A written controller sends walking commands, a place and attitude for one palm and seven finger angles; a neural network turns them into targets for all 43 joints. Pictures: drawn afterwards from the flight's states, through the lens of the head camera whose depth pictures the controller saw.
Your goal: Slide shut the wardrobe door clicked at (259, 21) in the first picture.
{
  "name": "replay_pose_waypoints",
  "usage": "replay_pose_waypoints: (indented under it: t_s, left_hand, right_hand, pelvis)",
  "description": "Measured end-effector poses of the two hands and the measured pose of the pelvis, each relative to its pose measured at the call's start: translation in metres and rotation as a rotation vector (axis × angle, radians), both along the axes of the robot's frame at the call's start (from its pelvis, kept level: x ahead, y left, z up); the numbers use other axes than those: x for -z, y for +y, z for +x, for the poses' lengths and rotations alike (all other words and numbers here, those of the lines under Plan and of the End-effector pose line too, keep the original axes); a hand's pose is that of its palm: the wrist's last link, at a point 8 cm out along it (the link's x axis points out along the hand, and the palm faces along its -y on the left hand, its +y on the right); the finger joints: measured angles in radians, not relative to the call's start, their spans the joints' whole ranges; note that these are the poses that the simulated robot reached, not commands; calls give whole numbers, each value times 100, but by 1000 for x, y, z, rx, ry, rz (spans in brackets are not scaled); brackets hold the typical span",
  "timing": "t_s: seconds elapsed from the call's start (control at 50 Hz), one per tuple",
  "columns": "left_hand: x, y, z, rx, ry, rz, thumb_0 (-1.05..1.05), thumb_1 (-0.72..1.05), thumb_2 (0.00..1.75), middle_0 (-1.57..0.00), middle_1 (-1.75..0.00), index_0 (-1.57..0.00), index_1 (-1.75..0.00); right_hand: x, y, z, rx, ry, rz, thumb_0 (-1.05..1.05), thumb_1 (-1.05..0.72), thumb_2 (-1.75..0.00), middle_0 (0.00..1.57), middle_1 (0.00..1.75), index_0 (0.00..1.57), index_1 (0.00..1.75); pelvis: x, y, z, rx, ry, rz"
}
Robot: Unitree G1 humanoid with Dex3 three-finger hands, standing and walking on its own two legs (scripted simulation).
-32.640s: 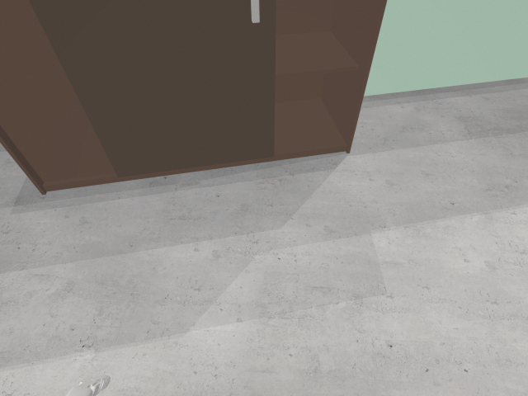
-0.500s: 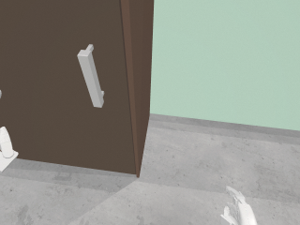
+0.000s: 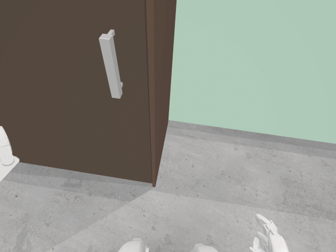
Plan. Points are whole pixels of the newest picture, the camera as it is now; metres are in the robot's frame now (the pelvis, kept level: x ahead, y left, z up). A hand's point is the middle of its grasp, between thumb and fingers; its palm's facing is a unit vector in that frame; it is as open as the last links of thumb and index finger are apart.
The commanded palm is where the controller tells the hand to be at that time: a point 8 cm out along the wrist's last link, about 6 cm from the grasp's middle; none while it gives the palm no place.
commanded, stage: step back with the hand held close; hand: left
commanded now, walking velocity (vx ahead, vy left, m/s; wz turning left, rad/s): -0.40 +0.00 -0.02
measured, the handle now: (114, 65) +0.57 +0.18 +0.13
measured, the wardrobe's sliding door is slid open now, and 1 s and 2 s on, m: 0.00 0.00 0.00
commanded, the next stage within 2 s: stop stepping back and stand still in 0.16 s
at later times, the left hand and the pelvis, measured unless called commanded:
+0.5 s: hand out of the picture +0.10 +0.26 +0.20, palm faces +0.41 -0.80 -0.44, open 7.4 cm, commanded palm +0.05 +0.29 +0.20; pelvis -0.11 +0.01 +0.02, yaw -4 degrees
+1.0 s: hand out of the picture +0.08 +0.25 +0.19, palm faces +0.38 -0.82 -0.44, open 7.4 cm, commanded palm +0.02 +0.29 +0.20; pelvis -0.14 +0.01 +0.02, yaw -5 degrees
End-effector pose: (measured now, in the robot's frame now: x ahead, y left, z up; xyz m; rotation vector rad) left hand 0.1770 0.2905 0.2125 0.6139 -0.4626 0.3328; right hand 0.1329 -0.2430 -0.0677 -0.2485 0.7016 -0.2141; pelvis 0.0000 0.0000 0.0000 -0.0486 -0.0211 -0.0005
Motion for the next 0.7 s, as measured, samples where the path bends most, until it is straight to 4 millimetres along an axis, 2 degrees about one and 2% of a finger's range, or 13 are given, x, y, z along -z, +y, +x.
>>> replay_pose_waypoints:
  t_s: [0.06,0.12,0.22,0.32,0.42,0.5,0.58,0.7]
  left_hand:
    - [0,0,-18,-20,4,29,2,89,90,-21,-30,-22,-30]
    - [6,-1,-29,-29,38,-22,2,89,90,-21,-30,-22,-30]
    - [12,3,-42,9,80,-55,2,89,90,-21,-30,-22,-30]
    - [7,13,-66,29,100,-24,2,88,90,-21,-30,-22,-30]
    - [-3,12,-102,-8,103,-55,2,89,90,-21,-30,-22,-30]
    - [-1,6,-120,-36,113,-99,2,89,90,-21,-30,-21,-30]
    - [4,6,-128,-38,102,-157,2,89,90,-21,-30,-21,-30]
    - [14,12,-128,-25,86,-186,2,89,90,-21,-30,-21,-30]
  right_hand:
    - [2,-2,-8,-12,1,10,1,-90,-90,21,30,20,30]
    - [2,-2,-14,-30,34,5,1,-90,-90,21,30,20,30]
    - [-12,6,-23,-47,26,-27,1,-90,-90,21,30,20,30]
    - [-25,19,-37,-57,-43,-20,1,-90,-90,21,30,20,30]
    - [-33,28,-65,-59,-83,19,1,-90,-90,21,30,20,30]
    - [-26,24,-92,-59,-53,27,1,-90,-90,21,30,21,30]
    - [-19,13,-123,-15,1,7,1,-90,-90,21,30,21,30]
    - [-14,-2,-162,75,21,-33,1,-90,-90,21,30,21,30]
  pelvis:
    - [2,-7,-5,10,29,14]
    - [-4,-4,-19,29,32,16]
    - [-10,7,-39,35,44,26]
    - [-13,11,-71,35,35,21]
    - [-20,9,-92,64,36,5]
    - [-21,6,-114,71,28,22]
    - [-21,7,-123,85,17,34]
    - [-16,14,-132,87,-2,44]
